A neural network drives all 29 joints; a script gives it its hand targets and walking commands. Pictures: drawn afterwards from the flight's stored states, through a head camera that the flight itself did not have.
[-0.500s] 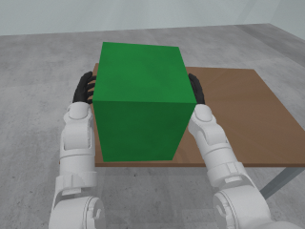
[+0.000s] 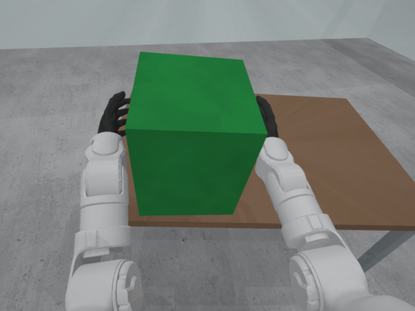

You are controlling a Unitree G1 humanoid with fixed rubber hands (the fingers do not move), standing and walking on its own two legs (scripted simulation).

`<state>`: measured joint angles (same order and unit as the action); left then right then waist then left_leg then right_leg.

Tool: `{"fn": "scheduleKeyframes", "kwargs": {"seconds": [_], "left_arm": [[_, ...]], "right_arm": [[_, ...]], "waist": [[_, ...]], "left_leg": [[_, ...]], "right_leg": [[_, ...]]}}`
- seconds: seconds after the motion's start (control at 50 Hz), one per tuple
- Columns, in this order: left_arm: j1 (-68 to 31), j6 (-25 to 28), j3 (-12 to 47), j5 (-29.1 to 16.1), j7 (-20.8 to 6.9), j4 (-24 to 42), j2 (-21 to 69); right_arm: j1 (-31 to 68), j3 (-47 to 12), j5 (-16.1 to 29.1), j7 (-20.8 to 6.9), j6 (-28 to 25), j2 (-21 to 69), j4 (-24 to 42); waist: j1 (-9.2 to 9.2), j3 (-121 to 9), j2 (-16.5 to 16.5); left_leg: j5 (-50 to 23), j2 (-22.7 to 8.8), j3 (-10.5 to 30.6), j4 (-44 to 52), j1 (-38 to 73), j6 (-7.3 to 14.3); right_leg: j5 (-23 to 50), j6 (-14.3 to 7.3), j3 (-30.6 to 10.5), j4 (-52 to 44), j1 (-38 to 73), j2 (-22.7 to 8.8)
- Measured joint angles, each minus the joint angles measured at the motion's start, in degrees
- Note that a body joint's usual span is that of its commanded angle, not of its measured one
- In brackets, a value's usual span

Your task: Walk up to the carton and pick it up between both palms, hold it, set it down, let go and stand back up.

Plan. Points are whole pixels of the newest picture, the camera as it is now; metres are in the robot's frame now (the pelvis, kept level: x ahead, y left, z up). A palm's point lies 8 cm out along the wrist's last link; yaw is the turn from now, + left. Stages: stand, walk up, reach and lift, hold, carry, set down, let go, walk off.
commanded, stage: hold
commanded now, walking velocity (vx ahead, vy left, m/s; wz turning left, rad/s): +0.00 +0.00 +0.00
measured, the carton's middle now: (189, 139) +0.40 +0.01 +0.14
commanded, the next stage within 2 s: none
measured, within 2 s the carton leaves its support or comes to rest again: neither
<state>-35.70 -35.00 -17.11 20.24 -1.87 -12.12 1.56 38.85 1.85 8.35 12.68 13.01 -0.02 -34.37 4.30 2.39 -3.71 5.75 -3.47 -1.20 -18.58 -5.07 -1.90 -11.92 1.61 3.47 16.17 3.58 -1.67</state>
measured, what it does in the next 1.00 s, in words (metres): stands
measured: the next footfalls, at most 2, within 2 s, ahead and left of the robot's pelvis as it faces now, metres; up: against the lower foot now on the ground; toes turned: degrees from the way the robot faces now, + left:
none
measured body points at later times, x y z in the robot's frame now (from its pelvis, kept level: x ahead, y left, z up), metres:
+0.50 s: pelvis +0.00 +0.00 +0.00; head -0.05 +0.03 +0.45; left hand +0.37 +0.16 +0.19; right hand +0.38 -0.13 +0.19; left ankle +0.06 +0.14 -0.75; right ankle -0.02 -0.13 -0.75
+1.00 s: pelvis +0.00 +0.00 +0.00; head -0.05 +0.02 +0.45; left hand +0.37 +0.16 +0.19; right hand +0.38 -0.13 +0.19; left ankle +0.06 +0.14 -0.75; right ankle -0.02 -0.13 -0.75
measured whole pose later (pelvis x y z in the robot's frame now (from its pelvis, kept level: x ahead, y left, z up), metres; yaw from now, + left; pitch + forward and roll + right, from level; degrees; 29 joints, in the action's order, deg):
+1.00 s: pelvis +0.00 +0.00 +0.00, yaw +0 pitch -9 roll -1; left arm -32.9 -40.2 -16.6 20.0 -2.5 -5.1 1.9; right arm 37.7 -0.5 11.1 13.8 17.9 -0.6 -28.7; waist 4.3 1.8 -3.2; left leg 5.9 -3.5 -1.1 -18.5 -3.8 -2.1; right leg -12.3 1.4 3.5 16.4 4.7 -1.6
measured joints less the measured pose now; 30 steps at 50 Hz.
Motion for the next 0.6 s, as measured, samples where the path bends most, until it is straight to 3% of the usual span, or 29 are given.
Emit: {"fn": "scheduleKeyframes", "kwargs": {"seconds": [0.6], "left_arm": [[1.4,-4.5,0.2,-0.4,-0.1,5.2,0.1]], "right_arm": [[0.2,-1.6,2.5,0.7,4.3,-0.6,3.8]], "waist": [[0.04,-0.7,0.4]], "left_leg": [[0.0,0.0,0.3,0.1,0.9,-0.2]], "right_leg": [[-0.3,-0.1,0.2,0.1,0.9,0.1]]}}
